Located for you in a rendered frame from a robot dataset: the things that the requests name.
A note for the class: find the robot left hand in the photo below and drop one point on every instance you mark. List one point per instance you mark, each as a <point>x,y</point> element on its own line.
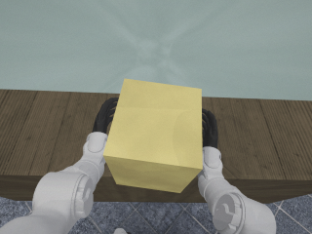
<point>103,117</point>

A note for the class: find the robot right upper arm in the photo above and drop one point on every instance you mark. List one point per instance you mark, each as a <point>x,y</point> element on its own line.
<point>237,214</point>

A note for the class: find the pedestal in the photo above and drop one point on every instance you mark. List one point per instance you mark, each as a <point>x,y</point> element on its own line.
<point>265,145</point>

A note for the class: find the robot right hand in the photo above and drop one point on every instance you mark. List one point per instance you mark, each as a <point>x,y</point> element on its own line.
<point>210,132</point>

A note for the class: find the robot left forearm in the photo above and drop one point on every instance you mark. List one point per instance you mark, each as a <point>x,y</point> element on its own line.
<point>92,162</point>

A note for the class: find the carton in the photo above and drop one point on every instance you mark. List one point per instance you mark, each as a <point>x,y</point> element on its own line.
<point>156,138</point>

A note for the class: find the robot right forearm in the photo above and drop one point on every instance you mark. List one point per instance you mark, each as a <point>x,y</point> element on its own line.
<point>211,182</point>

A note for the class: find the robot left upper arm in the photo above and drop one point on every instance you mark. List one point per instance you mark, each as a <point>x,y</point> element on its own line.
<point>60,200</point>

